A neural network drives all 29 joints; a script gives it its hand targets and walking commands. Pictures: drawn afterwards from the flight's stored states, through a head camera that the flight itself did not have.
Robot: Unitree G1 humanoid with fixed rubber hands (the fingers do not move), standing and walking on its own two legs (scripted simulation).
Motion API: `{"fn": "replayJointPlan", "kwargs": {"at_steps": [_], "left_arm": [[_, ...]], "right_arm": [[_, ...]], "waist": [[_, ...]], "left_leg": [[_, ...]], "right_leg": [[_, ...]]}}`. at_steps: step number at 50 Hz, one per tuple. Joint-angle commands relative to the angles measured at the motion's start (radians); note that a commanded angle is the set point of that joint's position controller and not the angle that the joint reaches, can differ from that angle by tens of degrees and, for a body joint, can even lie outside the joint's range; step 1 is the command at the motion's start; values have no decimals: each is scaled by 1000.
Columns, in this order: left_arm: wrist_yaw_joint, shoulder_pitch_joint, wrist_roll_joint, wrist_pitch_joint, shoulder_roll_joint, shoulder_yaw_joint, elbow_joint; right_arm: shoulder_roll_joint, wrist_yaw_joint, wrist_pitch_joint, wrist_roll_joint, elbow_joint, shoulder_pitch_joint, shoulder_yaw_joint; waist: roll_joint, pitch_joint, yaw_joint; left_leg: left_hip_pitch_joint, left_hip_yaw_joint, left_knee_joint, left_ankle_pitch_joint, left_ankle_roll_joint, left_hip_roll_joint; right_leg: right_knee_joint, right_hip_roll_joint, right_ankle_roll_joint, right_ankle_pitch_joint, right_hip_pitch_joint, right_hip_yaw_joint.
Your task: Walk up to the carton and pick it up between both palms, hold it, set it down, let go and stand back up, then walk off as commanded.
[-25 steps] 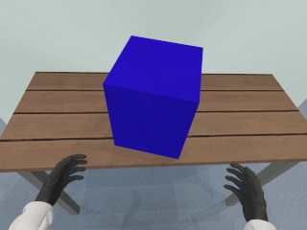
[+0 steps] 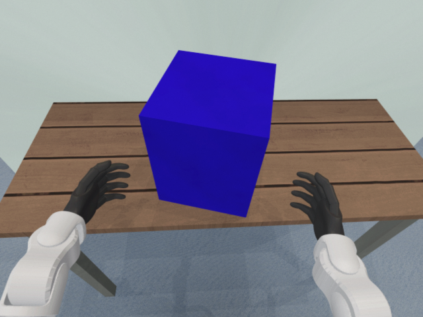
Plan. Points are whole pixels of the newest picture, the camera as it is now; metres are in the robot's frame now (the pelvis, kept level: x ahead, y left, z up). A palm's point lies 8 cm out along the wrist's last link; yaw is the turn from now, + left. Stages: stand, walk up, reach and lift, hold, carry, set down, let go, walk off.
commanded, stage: reach and lift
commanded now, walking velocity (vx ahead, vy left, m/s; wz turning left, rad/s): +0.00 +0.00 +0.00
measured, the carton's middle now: (213, 136) +0.44 +0.00 +0.08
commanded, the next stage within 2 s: none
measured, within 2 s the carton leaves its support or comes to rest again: neither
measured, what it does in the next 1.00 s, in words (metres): stands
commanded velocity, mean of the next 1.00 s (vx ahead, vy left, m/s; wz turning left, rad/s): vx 0.00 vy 0.00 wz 0.00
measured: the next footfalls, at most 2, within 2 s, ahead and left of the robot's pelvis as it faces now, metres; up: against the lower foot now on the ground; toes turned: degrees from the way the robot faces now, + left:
none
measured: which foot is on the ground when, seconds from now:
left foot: down 0.00-1.00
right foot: down 0.00-1.00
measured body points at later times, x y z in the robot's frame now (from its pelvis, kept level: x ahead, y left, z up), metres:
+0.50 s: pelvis -0.01 +0.00 +0.00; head -0.01 +0.02 +0.45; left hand +0.35 +0.23 +0.15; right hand +0.32 -0.16 +0.13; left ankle -0.03 +0.10 -0.74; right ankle +0.03 -0.14 -0.74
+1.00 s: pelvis -0.02 +0.00 +0.00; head -0.01 +0.02 +0.45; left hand +0.43 +0.20 +0.21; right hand +0.37 -0.18 +0.18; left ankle -0.03 +0.10 -0.74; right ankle +0.03 -0.14 -0.74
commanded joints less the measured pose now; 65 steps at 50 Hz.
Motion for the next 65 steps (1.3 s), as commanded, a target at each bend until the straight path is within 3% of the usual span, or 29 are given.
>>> {"fn": "replayJointPlan", "kwargs": {"at_steps": [1,5,10,16,25,28,32,39,44,52,56,65], "left_arm": [[-14,-320,-88,-2,257,254,-159],[-5,-450,-94,25,269,254,-141],[-5,-614,-93,60,281,233,-38],[-11,-760,-93,91,279,196,93],[-17,-965,-103,82,319,163,232],[-14,-1025,-105,74,327,155,284],[-8,-1124,-114,55,329,134,343],[-5,-1309,-124,9,326,75,568],[0,-1432,-144,-35,307,17,705],[14,-1519,-130,-74,316,2,805],[27,-1581,-130,-84,342,3,843],[47,-1694,-154,-129,320,-58,1011]], "right_arm": [[-64,-32,-10,101,-146,-261,-92],[-75,-33,10,91,-100,-384,-133],[-87,-35,38,91,5,-541,-172],[-104,-38,41,106,119,-711,-205],[-110,-47,29,110,243,-918,-218],[-115,-45,28,114,283,-991,-214],[-122,-41,19,106,340,-1078,-232],[-137,-28,10,91,503,-1263,-254],[-145,-16,-20,84,615,-1396,-267],[-163,-10,-65,100,716,-1508,-245],[-182,-8,-78,113,744,-1584,-235],[-191,-13,-110,91,890,-1698,-252]], "waist": [[39,-326,6],[72,-332,-20],[107,-336,-62],[110,-382,-110],[59,-462,-144],[58,-460,-142],[70,-497,-163],[82,-507,-188],[101,-567,-217],[94,-673,-209],[82,-721,-187],[100,-789,-221]], "left_leg": [[-114,57,-150,370,-29,-16],[-153,56,-156,329,-31,-11],[-218,49,-171,242,-28,-1],[-238,43,-163,265,-33,5],[-231,43,-139,300,-29,-5],[-241,43,-142,278,-28,-4],[-257,34,-138,268,-28,-2],[-297,18,-151,187,-18,3],[-294,4,-136,213,-24,10],[-220,2,-101,345,-28,-8],[-214,9,-91,362,-27,-17],[-183,-2,-51,398,-46,-16]], "right_leg": [[-53,-48,-8,478,362,56],[-52,-50,-17,412,358,54],[-53,-49,-30,335,375,48],[-50,-40,-36,371,392,32],[-44,-27,-18,459,399,18],[-44,-24,-16,449,402,15],[-41,-20,-23,447,406,13],[-43,-11,-28,377,391,5],[-38,-1,-38,381,370,-7],[-27,17,-23,513,374,-25],[-17,22,-17,542,371,-24],[-10,30,-19,570,288,-43]]}}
